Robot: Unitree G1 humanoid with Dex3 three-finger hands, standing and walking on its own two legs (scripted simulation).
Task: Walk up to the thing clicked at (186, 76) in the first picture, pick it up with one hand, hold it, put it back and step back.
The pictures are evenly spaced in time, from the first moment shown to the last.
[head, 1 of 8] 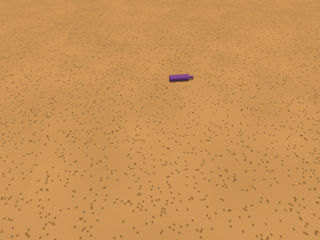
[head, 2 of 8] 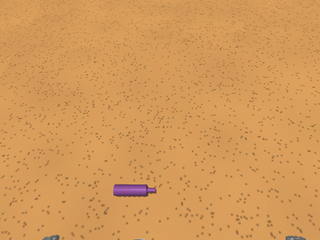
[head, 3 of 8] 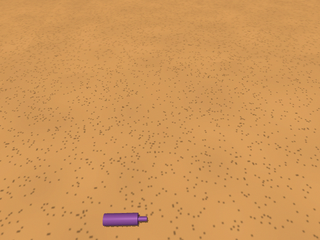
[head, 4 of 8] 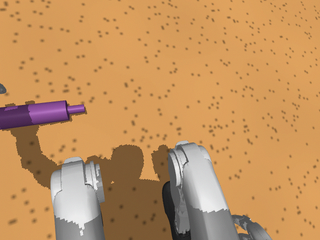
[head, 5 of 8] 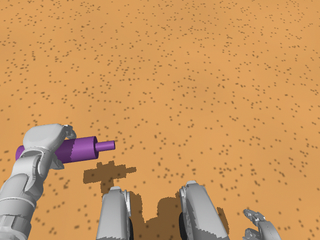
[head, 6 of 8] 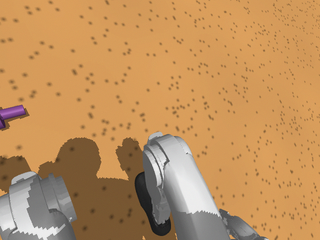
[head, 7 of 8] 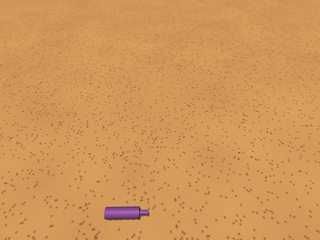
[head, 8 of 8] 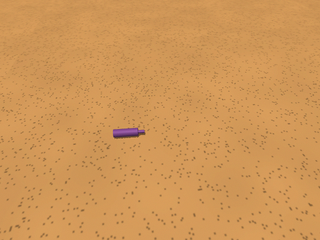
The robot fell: no
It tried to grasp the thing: yes
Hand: left
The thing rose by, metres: 0.68
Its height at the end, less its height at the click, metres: +0.00
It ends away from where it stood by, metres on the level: 0.01
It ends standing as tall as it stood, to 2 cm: yes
